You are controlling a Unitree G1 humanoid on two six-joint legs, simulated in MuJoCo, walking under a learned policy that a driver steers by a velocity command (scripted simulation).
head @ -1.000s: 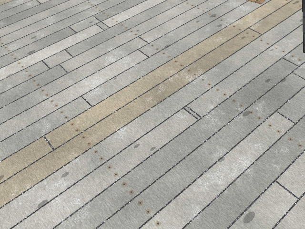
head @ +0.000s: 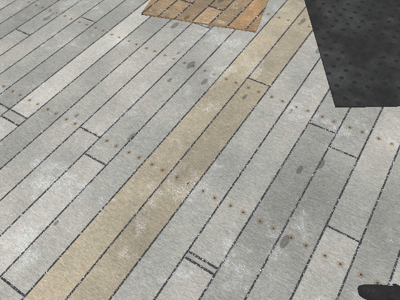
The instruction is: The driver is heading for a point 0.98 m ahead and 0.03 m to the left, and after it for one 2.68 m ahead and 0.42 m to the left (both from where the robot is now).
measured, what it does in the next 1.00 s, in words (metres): walks ahead: left foot, then right foot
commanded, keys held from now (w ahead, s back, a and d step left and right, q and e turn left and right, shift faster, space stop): w+e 0.22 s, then w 0.30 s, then w+q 0.48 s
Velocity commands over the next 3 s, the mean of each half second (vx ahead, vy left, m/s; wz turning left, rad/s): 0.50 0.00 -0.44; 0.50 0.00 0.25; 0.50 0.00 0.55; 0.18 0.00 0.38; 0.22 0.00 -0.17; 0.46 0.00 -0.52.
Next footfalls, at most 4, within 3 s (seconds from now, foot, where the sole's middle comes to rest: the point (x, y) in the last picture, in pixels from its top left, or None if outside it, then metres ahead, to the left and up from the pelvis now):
0.16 left None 0.28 0.15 -0.78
0.66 right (281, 291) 0.49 -0.17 -0.78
1.16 left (211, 206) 0.79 0.07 -0.78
1.64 right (244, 143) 1.10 -0.06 -0.78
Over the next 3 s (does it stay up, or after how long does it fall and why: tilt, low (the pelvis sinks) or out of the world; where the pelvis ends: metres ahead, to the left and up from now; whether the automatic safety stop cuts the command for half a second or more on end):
stays up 1.34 0.09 -0.02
